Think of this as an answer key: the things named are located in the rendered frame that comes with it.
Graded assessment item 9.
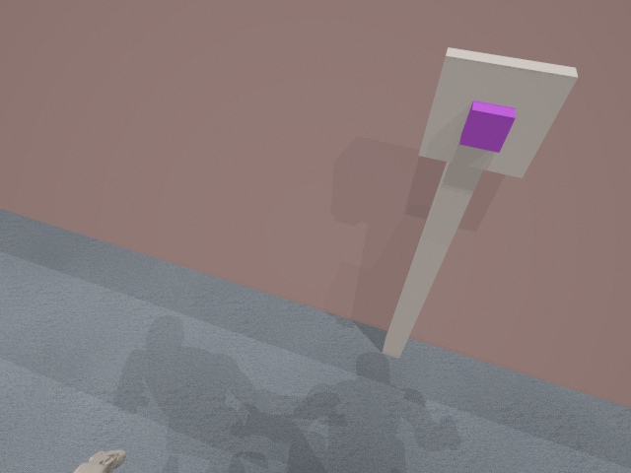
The button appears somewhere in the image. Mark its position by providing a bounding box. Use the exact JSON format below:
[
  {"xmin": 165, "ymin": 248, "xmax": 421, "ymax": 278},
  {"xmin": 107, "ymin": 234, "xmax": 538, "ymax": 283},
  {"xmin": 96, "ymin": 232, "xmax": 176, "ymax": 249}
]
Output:
[{"xmin": 459, "ymin": 101, "xmax": 516, "ymax": 153}]

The panel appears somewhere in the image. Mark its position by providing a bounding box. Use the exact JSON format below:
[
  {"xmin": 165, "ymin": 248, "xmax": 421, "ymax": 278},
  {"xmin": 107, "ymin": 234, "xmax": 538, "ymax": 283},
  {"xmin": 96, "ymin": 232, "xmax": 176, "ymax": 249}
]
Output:
[{"xmin": 383, "ymin": 47, "xmax": 578, "ymax": 358}]

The left robot hand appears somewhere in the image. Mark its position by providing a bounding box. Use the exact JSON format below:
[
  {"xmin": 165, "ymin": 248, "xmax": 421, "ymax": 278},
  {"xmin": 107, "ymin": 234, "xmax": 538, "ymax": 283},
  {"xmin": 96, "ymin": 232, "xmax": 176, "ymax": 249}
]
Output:
[{"xmin": 74, "ymin": 449, "xmax": 126, "ymax": 473}]

